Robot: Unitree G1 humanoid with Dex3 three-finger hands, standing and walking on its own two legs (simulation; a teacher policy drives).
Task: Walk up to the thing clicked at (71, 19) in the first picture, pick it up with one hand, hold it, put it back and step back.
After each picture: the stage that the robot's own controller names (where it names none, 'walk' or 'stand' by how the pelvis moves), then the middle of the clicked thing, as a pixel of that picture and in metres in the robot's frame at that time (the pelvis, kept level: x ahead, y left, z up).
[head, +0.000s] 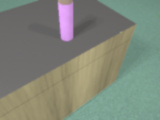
stand; (66, 18) +0.74 +0.10 +0.02
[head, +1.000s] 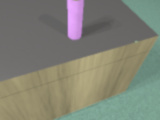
walk; (75, 15) +0.68 +0.07 +0.05
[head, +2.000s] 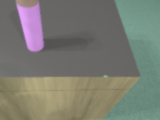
walk; (31, 23) +0.53 +0.22 +0.06
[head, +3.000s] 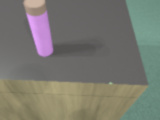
stand; (40, 30) +0.54 +0.19 +0.05
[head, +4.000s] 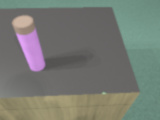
stand; (31, 46) +0.50 +0.22 +0.02
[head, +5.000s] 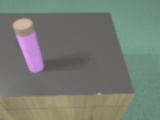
stand; (30, 48) +0.52 +0.24 +0.02
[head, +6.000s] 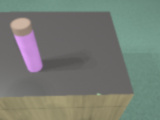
stand; (28, 48) +0.51 +0.24 +0.02
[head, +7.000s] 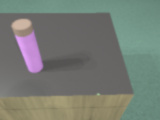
stand; (29, 48) +0.51 +0.24 +0.02
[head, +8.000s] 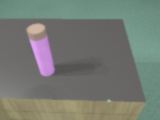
rise first; (42, 52) +0.51 +0.22 +0.02
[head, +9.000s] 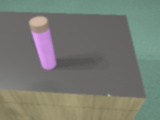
go down; (44, 45) +0.53 +0.21 +0.03
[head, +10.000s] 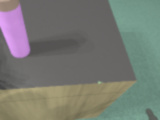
go down; (13, 27) +0.51 +0.20 +0.07
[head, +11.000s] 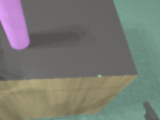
close in; (12, 17) +0.53 +0.20 +0.09
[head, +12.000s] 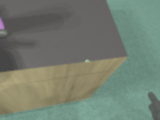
close; out of the picture +0.54 +0.22 +0.12
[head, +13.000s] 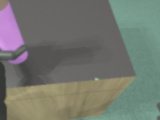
lift; (5, 30) +0.45 +0.20 +0.13
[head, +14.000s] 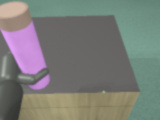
lift; (28, 52) +0.33 +0.16 +0.21
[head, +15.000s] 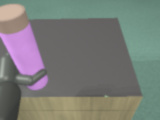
hold; (25, 54) +0.32 +0.17 +0.20
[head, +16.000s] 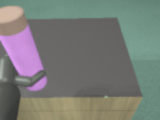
hold; (24, 55) +0.32 +0.17 +0.20
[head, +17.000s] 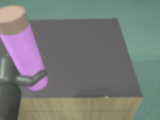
crouch; (25, 55) +0.33 +0.17 +0.20
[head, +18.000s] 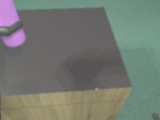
crouch; (0, 5) +0.47 +0.21 +0.25
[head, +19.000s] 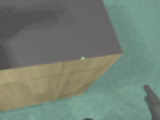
lower; out of the picture +0.54 +0.22 +0.12
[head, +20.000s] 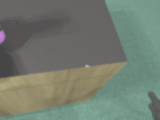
lower; out of the picture +0.52 +0.22 +0.11
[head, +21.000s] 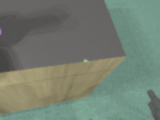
lower; out of the picture +0.53 +0.22 +0.12
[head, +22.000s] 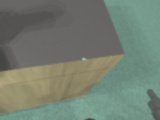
lower; out of the picture +0.54 +0.23 +0.12
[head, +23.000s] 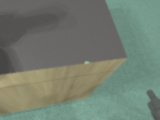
loosen; out of the picture +0.53 +0.23 +0.12
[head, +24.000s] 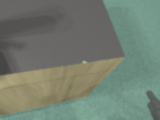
withdraw; out of the picture +0.53 +0.23 +0.11
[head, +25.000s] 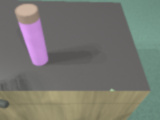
sink last; (34, 38) +0.50 +0.20 +0.07
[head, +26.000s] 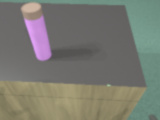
stand; (38, 34) +0.54 +0.23 +0.07
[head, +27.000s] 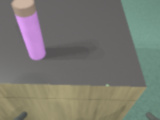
stand; (31, 32) +0.52 +0.22 +0.08
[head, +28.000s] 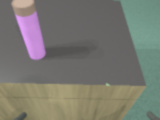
stand; (31, 32) +0.53 +0.22 +0.08
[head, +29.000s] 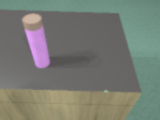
stand; (38, 43) +0.54 +0.21 +0.03
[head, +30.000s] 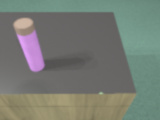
stand; (31, 47) +0.52 +0.24 +0.02
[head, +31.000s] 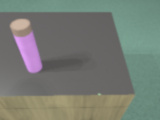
stand; (28, 48) +0.51 +0.24 +0.02
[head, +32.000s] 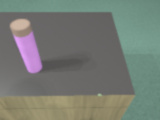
stand; (28, 48) +0.51 +0.24 +0.02
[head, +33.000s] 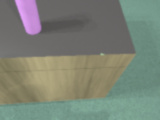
walk; (27, 6) +0.61 +0.23 +0.04
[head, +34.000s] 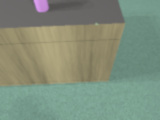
walk; out of the picture +0.85 +0.27 +0.04
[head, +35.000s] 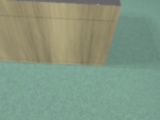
stand; out of the picture +1.15 +0.22 +0.04
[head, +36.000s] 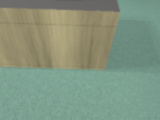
stand; out of the picture +1.13 +0.22 +0.02
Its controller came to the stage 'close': yes
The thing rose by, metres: 0.21
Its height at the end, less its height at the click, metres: +0.00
